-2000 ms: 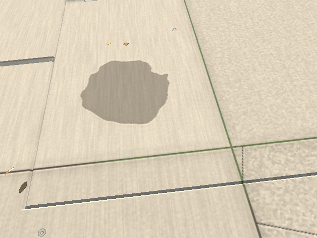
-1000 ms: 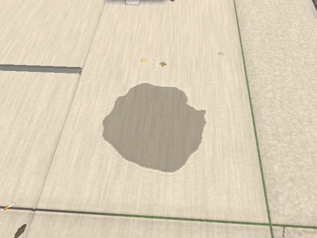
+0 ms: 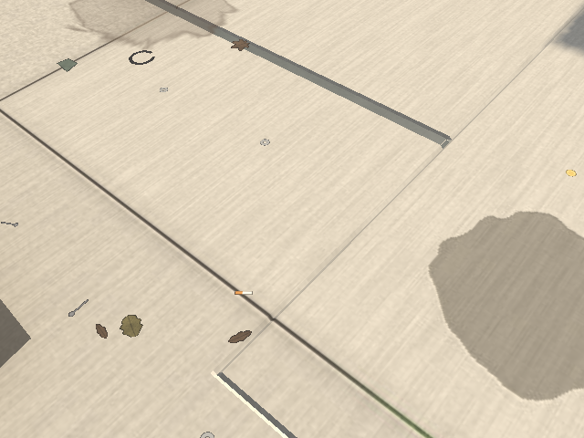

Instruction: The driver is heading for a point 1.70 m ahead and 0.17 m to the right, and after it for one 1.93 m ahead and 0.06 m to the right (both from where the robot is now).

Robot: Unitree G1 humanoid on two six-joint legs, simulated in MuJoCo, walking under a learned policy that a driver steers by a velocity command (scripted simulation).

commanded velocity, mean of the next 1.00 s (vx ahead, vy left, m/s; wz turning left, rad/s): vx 0.45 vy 0.00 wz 0.06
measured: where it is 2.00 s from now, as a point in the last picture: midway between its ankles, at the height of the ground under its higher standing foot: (320, 247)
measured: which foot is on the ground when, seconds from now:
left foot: up 0.00-0.10, down 0.12-0.62, up 0.64-1.00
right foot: down 0.00-0.12, up 0.14-0.60, down 0.62-1.00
